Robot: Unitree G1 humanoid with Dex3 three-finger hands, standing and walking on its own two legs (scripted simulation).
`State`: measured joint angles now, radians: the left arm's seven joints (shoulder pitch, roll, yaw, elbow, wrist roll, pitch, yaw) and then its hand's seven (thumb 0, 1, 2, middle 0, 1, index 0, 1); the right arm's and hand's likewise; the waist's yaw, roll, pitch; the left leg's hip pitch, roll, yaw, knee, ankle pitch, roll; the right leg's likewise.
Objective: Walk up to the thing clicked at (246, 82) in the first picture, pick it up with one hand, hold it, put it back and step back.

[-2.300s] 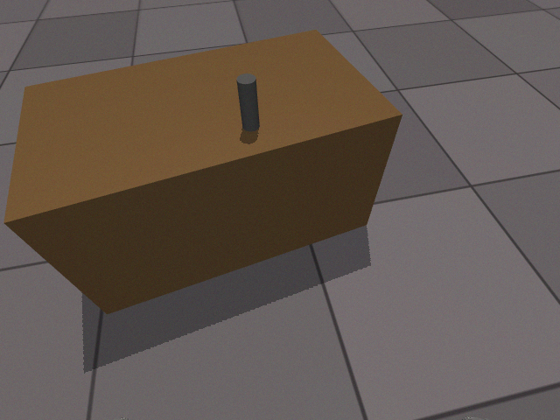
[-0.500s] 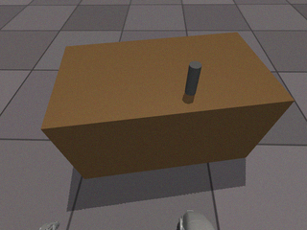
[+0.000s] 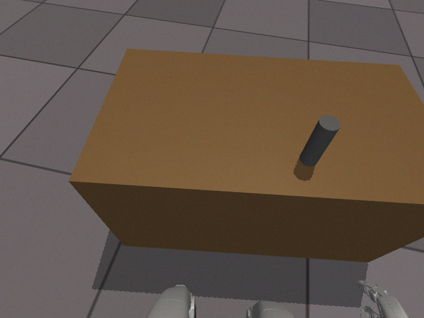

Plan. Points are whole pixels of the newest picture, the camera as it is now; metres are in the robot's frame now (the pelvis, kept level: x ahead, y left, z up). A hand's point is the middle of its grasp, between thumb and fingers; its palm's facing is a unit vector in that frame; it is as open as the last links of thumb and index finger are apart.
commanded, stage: walk up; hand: right
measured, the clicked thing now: (317, 142) +0.54 -0.25 -0.07
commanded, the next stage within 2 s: stand in 1.32 s
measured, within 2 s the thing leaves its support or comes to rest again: neither
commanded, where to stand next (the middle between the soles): +0.11 -0.03 m, yaw -2 degrees
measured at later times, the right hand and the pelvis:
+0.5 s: hand out of the picture +0.11 -0.27 -0.14, palm faces -0.02 +0.94 -0.33, open 7.4 cm; pelvis +0.03 -0.02 +0.01, yaw -1 degrees
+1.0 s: hand out of the picture +0.13 -0.28 -0.12, palm faces -0.01 +0.94 -0.35, open 7.4 cm; pelvis +0.04 -0.02 +0.03, yaw +0 degrees
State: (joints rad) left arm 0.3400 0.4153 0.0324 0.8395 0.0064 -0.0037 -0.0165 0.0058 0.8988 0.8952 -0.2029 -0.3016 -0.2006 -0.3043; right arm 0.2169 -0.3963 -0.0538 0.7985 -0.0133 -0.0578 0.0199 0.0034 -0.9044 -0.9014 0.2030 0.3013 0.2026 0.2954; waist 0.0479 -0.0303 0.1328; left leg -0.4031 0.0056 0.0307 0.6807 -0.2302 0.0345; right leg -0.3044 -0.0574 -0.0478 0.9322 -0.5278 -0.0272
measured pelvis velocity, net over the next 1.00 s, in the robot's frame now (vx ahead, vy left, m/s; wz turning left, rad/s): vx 0.04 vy -0.02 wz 0.00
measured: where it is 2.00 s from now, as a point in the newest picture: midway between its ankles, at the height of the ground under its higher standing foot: outside the picture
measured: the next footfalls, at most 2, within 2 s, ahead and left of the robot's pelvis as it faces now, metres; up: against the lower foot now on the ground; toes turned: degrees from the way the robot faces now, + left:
right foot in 0.20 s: +0.08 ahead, -0.16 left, +0.00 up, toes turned -3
